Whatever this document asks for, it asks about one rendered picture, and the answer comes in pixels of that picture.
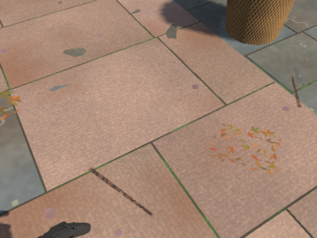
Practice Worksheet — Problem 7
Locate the left robot hand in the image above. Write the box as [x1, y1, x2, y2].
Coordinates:
[38, 222, 91, 238]

